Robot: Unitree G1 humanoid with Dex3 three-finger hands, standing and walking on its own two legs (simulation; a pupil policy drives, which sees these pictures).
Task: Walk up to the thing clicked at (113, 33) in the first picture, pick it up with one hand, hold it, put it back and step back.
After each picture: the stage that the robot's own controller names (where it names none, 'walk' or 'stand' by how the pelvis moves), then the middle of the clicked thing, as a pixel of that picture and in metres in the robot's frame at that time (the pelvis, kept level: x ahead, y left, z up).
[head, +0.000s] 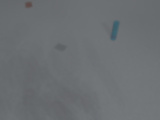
stand; (114, 30) +1.58 -0.39 -0.65
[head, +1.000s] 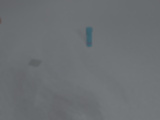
walk; (89, 37) +1.49 +0.01 -0.63
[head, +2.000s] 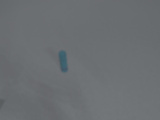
walk; (63, 62) +1.01 +0.22 -0.64
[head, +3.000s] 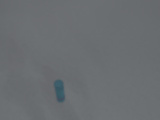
walk; (59, 91) +0.65 +0.19 -0.62
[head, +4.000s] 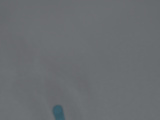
stand; (59, 116) +0.48 +0.19 -0.63
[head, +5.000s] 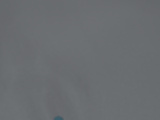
stand; out of the picture +0.43 +0.17 -0.65
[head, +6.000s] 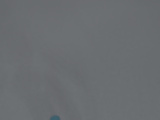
stand; out of the picture +0.41 +0.20 -0.65
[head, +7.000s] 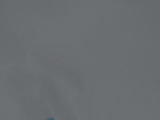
stand; out of the picture +0.39 +0.22 -0.65
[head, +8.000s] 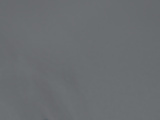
stand; out of the picture +0.38 +0.25 -0.65
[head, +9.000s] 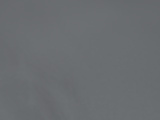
stand; out of the picture +0.36 +0.22 -0.66
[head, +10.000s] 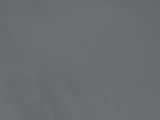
stand; out of the picture +0.37 +0.21 -0.66
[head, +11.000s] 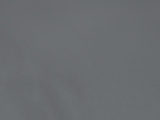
stand; out of the picture +0.36 +0.21 -0.66
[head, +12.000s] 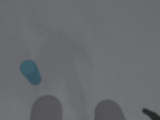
go down; (32, 74) +0.42 +0.23 -0.38
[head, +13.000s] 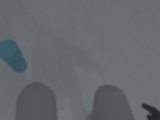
go down; (15, 59) +0.43 +0.28 -0.27
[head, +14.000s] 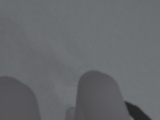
close in; out of the picture +0.40 +0.32 -0.16
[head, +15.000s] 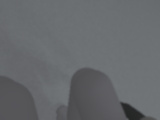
close; out of the picture +0.40 +0.33 -0.15
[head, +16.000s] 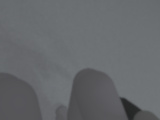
lift; out of the picture +0.36 +0.32 -0.15
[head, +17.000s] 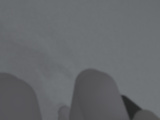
lift; out of the picture +0.34 +0.32 -0.15
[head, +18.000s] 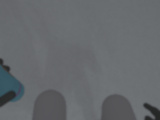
lift; out of the picture +0.30 +0.26 +0.01
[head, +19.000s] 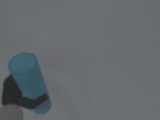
hold; (34, 88) +0.32 +0.17 +0.04
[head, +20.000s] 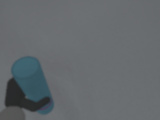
hold; (37, 90) +0.31 +0.16 +0.05
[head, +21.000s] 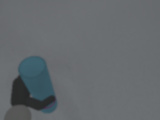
crouch; (42, 89) +0.32 +0.15 +0.04
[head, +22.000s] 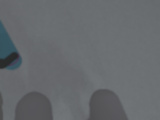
crouch; (1, 47) +0.44 +0.24 -0.04
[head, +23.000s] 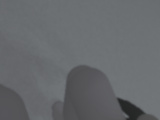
lower; out of the picture +0.41 +0.34 -0.16
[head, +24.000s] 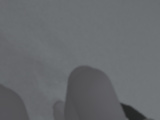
lower; out of the picture +0.41 +0.35 -0.16
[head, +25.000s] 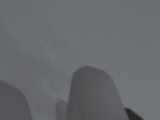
lower; out of the picture +0.40 +0.34 -0.16
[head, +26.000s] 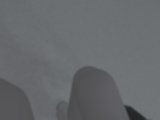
lower; out of the picture +0.39 +0.34 -0.16
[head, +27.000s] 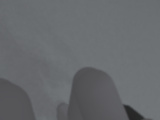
loosen; out of the picture +0.41 +0.30 -0.15
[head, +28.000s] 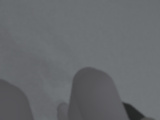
withdraw; out of the picture +0.40 +0.31 -0.16
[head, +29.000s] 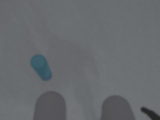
walk; (42, 69) +0.45 +0.23 -0.36
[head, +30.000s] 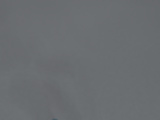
stand; out of the picture +0.39 +0.18 -0.59
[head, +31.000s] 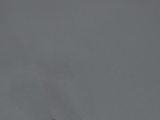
stand; out of the picture +0.39 +0.19 -0.60
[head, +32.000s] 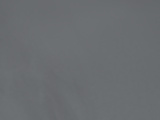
stand; out of the picture +0.40 +0.17 -0.65
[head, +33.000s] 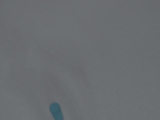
walk; (57, 113) +0.44 +0.20 -0.63
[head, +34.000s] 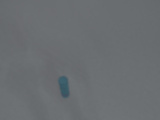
walk; (64, 87) +0.62 +0.14 -0.63
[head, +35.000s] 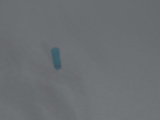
walk; (56, 59) +0.93 +0.23 -0.63
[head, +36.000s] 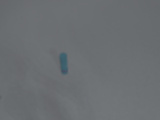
stand; (63, 64) +1.01 +0.19 -0.65
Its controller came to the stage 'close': yes
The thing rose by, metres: 0.67
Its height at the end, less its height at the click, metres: +0.00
